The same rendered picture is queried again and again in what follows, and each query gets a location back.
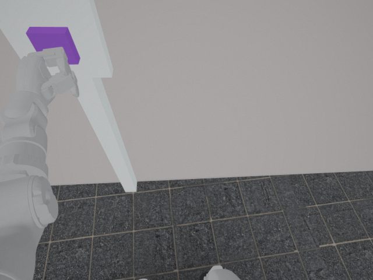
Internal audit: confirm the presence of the left robot hand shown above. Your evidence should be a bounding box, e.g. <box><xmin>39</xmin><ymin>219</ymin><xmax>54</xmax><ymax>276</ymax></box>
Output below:
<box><xmin>16</xmin><ymin>47</ymin><xmax>79</xmax><ymax>105</ymax></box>

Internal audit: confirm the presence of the left robot upper arm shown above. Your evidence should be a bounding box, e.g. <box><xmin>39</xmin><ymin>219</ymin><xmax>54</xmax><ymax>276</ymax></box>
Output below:
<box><xmin>0</xmin><ymin>175</ymin><xmax>58</xmax><ymax>280</ymax></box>

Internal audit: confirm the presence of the right robot shin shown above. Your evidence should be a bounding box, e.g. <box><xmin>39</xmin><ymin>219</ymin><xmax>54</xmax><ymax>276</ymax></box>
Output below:
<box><xmin>208</xmin><ymin>265</ymin><xmax>223</xmax><ymax>274</ymax></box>

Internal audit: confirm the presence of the button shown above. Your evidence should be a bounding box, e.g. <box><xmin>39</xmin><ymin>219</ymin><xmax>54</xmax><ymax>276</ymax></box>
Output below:
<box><xmin>26</xmin><ymin>27</ymin><xmax>80</xmax><ymax>65</ymax></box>

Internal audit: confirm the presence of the panel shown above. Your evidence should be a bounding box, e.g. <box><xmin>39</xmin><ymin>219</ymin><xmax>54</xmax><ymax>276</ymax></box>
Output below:
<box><xmin>0</xmin><ymin>0</ymin><xmax>137</xmax><ymax>193</ymax></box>

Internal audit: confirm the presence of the left robot forearm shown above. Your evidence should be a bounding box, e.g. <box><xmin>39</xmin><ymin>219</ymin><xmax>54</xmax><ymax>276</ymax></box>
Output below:
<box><xmin>0</xmin><ymin>91</ymin><xmax>49</xmax><ymax>182</ymax></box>

